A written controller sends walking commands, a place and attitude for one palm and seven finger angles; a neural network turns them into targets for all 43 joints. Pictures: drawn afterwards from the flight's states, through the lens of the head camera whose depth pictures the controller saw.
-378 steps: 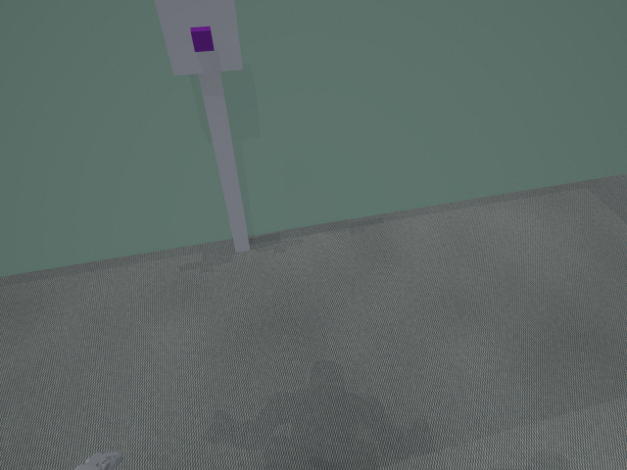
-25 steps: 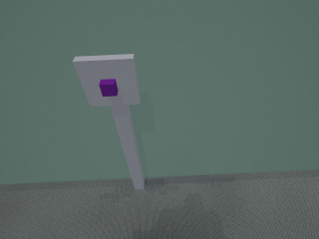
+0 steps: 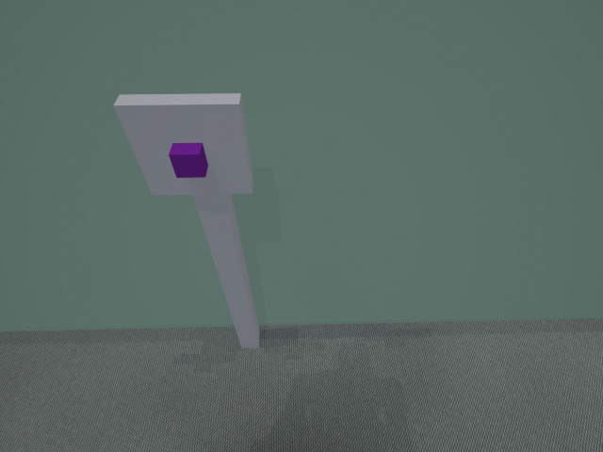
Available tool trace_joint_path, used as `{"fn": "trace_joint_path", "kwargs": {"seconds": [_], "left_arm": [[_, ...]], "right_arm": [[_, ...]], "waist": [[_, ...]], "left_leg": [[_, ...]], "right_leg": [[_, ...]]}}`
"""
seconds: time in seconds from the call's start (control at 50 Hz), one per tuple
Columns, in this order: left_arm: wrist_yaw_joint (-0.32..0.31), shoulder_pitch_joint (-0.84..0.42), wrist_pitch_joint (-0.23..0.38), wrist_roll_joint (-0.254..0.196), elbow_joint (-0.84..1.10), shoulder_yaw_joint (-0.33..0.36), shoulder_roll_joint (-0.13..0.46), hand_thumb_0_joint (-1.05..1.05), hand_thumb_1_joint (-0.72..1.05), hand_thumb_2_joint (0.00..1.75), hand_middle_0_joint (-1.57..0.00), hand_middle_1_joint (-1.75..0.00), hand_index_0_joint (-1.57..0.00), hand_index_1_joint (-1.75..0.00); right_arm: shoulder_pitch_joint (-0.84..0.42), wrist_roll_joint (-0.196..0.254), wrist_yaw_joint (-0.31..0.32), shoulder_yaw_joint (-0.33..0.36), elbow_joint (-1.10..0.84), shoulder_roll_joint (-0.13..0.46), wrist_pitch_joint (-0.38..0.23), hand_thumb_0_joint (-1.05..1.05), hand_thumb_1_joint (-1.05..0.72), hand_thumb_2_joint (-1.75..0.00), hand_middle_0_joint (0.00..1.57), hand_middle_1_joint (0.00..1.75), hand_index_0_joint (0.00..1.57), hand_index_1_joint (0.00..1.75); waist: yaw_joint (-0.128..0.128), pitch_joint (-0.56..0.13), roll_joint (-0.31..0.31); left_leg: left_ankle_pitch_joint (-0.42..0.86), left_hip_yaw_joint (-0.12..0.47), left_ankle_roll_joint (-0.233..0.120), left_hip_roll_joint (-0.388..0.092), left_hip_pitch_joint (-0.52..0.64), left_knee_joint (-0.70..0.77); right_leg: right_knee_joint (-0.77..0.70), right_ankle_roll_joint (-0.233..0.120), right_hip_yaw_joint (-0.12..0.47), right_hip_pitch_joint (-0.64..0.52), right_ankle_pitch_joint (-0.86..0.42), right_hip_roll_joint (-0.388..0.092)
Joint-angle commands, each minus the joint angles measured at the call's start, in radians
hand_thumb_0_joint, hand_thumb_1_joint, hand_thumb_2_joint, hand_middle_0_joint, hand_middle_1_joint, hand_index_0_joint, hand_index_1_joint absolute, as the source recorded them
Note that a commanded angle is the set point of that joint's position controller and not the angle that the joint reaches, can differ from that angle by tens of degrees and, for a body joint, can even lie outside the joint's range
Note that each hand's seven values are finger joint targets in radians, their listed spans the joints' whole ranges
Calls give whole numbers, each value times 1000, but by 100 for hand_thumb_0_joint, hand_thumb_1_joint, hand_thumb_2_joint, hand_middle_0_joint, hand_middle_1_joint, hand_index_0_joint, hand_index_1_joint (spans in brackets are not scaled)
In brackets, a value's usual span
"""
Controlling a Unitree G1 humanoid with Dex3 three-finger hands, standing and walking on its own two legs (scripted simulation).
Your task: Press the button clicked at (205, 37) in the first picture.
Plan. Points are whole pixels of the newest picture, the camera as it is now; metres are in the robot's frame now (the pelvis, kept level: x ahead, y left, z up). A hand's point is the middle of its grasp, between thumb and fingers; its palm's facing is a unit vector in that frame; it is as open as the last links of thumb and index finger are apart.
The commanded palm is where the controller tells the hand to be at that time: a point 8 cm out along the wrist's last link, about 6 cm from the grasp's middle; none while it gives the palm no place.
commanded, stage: look again from close up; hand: left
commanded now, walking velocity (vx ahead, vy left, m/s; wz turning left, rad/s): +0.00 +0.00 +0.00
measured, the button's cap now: (189, 159) +0.51 +0.21 +0.10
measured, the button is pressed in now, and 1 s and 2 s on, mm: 0 0 0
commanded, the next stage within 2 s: raise the hand and make a fist in 0.28 s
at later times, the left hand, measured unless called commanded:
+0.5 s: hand (180, 436) +0.16 +0.18 -0.09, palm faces +0.26 -0.94 -0.22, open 7.1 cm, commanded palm +0.13 +0.21 -0.06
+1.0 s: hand (174, 406) +0.18 +0.17 -0.01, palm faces +0.08 -1.00 -0.05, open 4.0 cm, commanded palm +0.15 +0.23 +0.00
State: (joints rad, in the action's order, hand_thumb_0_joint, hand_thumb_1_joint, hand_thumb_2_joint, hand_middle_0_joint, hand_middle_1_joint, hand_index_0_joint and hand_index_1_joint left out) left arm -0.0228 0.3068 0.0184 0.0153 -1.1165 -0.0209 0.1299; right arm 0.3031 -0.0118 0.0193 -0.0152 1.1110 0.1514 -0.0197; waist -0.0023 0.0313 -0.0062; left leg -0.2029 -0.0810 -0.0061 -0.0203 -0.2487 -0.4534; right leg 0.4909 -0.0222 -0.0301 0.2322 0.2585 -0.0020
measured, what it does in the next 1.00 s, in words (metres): lowers itself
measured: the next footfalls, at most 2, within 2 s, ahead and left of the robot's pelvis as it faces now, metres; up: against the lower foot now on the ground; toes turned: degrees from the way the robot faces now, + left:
none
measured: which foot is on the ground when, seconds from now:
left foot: down 0.00-1.00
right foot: down 0.00-1.00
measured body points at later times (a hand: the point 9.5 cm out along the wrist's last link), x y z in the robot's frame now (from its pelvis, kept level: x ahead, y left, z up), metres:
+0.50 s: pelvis +0.04 -0.02 +0.00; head +0.05 -0.03 +0.45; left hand +0.14 +0.23 -0.07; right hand +0.11 -0.26 -0.15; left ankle +0.02 +0.12 -0.74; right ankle +0.00 -0.10 -0.74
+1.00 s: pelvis -0.01 -0.02 -0.07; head +0.04 -0.01 +0.37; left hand +0.17 +0.22 +0.00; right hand +0.22 -0.22 -0.14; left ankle +0.02 +0.12 -0.74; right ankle +0.00 -0.10 -0.74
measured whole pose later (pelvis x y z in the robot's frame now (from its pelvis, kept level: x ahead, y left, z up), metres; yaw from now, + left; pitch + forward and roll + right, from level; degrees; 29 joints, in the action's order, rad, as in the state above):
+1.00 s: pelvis -0.01 -0.02 -0.07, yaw +4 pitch +11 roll -2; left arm 0.27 0.47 0.45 -0.26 0.09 0.13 0.20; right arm 0.16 0.02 0.05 -0.02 0.53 0.20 -0.18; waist -0.04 -0.11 -0.02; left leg -0.46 0.05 0.03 -0.05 -0.80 -1.08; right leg 1.05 -0.06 -0.14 0.71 0.53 0.01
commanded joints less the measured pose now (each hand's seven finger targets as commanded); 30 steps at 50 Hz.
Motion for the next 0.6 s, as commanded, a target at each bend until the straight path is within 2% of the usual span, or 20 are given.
{"fn": "trace_joint_path", "kwargs": {"seconds": [0.0, 0.14, 0.22, 0.34, 0.36, 0.38, 0.4, 0.42, 0.44, 0.46, 0.48, 0.5, 0.52, 0.54, 0.56, 0.58], "left_arm": [[-11, 46, 16, -2, 23, 20, 118, 0, 90, 90, -20, -30, -20, -30], [-12, 34, 16, 0, 24, 23, 123, 0, 90, 90, -20, -30, -20, -30], [-13, 30, 17, -1, 28, 27, 135, 0, 90, 90, -20, -30, -20, -30], [-13, 19, 17, -1, 33, 30, 145, 0, 90, 90, -20, -30, -20, -30], [-55, 117, 29, 5, 2, 39, 148, 0, 90, 90, -20, -30, -20, -30], [-50, -656, 258, -201, 1566, 145, 376, 0, 90, 90, -23, -33, -23, -33], [-99, -163, 221, -115, 1316, 180, 327, 0, 90, 90, -25, -36, -25, -36], [-128, 120, 95, -156, 1145, 29, 60, 0, 90, 90, -28, -39, -28, -39], [-108, 91, 91, -177, 1127, -14, -24, 0, 90, 90, -31, -42, -31, -42], [-96, 13, 140, -184, 1162, 63, 64, 0, 90, 90, -34, -45, -34, -45], [-68, 84, 193, -181, 1087, 98, 72, 0, 90, 90, -36, -48, -36, -48], [-20, 220, 255, -199, 993, 85, 1, 0, 90, 90, -39, -51, -39, -51], [34, 337, 322, -205, 937, 79, -29, 0, 90, 90, -42, -54, -42, -54], [90, 389, 404, -221, 943, 98, -32, 0, 90, 90, -45, -57, -45, -57], [151, 412, 487, -237, 964, 114, -22, 0, 90, 90, -47, -60, -47, -60], [214, 401, 562, -244, 981, 125, -1, 0, 90, 90, -50, -63, -50, -63]], "right_arm": [[49, 0, 8, 20, -24, 84, -17, 0, -90, -90, 20, 30, 20, 30], [29, -1, 11, 20, -15, 85, -13, 0, -90, -90, 20, 30, 20, 30], [21, -1, 12, 20, -13, 91, -15, 0, -90, -90, 20, 30, 20, 30], [6, -2, 14, 20, -14, 97, -11, 0, -90, -90, 20, 30, 20, 30], [-98, 11, 6, 34, -82, 126, -10, 0, -90, -90, 20, 30, 20, 30], [-73, 55, 50, 54, -423, 286, -167, 0, -90, -90, 20, 30, 20, 30], [-119, 31, 87, 46, -376, 198, -251, 0, -90, -90, 20, 30, 20, 30], [-136, 46, 83, 55, -372, 160, -272, 0, -90, -90, 20, 30, 20, 30], [-110, 57, 73, 54, -362, 176, -278, 0, -90, -90, 20, 30, 20, 30], [-128, 44, 70, 80, -412, 207, -287, 0, -90, -90, 20, 30, 20, 30], [-120, 25, 65, 94, -427, 220, -286, 0, -90, -90, 20, 30, 20, 30], [-135, 16, 54, 100, -459, 211, -285, 0, -90, -90, 20, 30, 20, 30], [-164, 18, 37, 106, -495, 201, -289, 0, -90, -90, 20, 30, 20, 30], [-175, 11, 18, 109, -518, 194, -286, 0, -90, -90, 20, 30, 20, 30], [-192, 11, 4, 117, -544, 196, -282, 0, -90, -90, 20, 30, 20, 30], [-206, 12, -8, 122, -570, 197, -280, 0, -90, -90, 20, 30, 20, 30]], "waist": [[2, 13, -4], [2, 27, 29], [-1, -8, 19], [-1, 6, 24], [-40, 34, 67], [89, -480, -136], [-22, -498, -281], [10, -302, -223], [38, -153, -106], [63, -62, 3], [66, -63, 151], [28, -50, 243], [-12, -61, 216], [-40, -122, 246], [-55, -159, 256], [-56, -188, 232]], "left_leg": [[43, 98, -27, -91, 32, 85], [79, 86, -21, -90, 47, 70], [133, 83, -20, -92, 75, 62], [141, 75, -13, -88, 78, 55], [71, 32, 17, -91, -17, -173], [238, 50, -35, 30, 250, -9], [408, 47, -44, -3, 332, 10], [408, 69, -19, -26, 212, 1], [329, 72, -18, -15, 142, -49], [220, 85, -22, 0, 49, -101], [150, 83, -21, 7, -29, -143], [103, 87, -13, 10, -127, -186], [91, 75, -2, 22, -196, -229], [81, 72, 9, 27, -266, -276], [67, 67, 16, 30, -331, -327], [49, 61, 20, 36, -387, -375]], "right_leg": [[-107, -27, 112, 32, -50, -92], [-111, -27, 111, 17, -118, -97], [-99, -27, 101, -20, -197, -100], [-104, -28, 103, -33, -253, -104], [-132, 35, 190, -41, -660, -184], [-22, -11, 106, -133, -574, -89], [42, -32, 51, -119, -367, -23], [39, -12, -32, -3, -214, -16], [17, 4, -52, 83, -208, -19], [18, 16, -53, 164, -200, -18], [40, 28, -64, 228, -153, -12], [95, 33, -69, 271, -131, -7], [156, 28, -61, 283, -150, -10], [226, 27, -59, 289, -175, -10], [285, 28, -42, 293, -210, -13], [332, 30, -19, 304, -241, -21]]}}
